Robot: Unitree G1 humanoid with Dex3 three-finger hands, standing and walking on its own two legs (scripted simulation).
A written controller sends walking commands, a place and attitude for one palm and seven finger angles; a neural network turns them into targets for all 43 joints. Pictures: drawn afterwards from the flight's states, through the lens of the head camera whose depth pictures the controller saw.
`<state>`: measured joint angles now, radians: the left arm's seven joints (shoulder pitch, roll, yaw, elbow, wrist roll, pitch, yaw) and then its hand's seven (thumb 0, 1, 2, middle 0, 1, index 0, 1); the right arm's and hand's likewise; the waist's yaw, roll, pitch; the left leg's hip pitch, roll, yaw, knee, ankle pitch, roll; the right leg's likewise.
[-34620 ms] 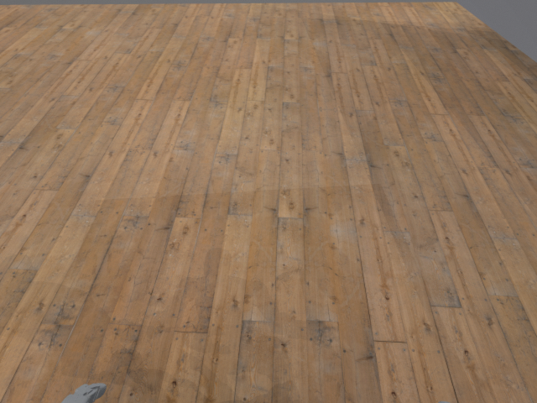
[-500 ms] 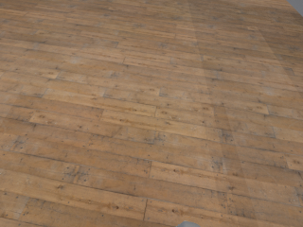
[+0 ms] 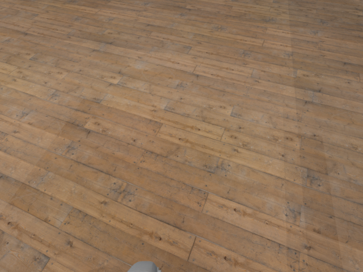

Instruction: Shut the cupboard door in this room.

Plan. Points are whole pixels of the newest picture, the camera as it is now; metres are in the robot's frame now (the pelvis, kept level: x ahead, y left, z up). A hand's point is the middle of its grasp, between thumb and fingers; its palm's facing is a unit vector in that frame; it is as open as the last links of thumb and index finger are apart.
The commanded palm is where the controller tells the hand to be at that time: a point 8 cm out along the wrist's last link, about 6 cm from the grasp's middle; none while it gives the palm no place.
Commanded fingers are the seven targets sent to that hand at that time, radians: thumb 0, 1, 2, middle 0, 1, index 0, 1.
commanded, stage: turn or walk to find it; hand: left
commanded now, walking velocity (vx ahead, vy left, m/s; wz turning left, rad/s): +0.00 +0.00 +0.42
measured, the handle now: out of the picture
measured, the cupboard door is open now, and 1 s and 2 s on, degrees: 78 78 78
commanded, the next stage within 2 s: none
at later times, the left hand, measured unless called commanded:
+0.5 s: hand out of the picture +0.07 +0.25 -0.16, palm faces +0.22 -0.95 -0.25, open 7.4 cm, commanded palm none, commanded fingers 0.00 0.90 0.90 -0.20 -0.30 -0.20 -0.30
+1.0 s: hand out of the picture -0.05 +0.20 -0.17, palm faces +0.46 -0.85 -0.25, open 7.4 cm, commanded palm none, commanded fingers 0.00 0.90 0.90 -0.20 -0.30 -0.20 -0.30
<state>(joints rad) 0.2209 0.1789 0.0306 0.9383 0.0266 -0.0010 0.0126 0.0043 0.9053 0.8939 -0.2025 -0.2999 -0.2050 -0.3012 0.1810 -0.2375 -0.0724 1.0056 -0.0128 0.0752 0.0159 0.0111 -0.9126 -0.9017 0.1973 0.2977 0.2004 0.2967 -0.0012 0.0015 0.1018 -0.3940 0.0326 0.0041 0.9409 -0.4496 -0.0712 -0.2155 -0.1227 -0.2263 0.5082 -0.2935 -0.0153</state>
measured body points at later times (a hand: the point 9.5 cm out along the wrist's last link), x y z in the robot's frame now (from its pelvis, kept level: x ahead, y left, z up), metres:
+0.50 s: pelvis +0.01 +0.02 +0.00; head +0.06 +0.04 +0.45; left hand +0.06 +0.30 -0.14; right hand +0.13 -0.20 -0.15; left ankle -0.03 +0.14 -0.74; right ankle +0.04 -0.11 -0.71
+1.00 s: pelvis +0.01 +0.00 +0.00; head +0.06 +0.02 +0.44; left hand -0.07 +0.24 -0.15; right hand +0.20 -0.19 -0.15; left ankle -0.06 +0.11 -0.72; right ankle +0.05 -0.09 -0.74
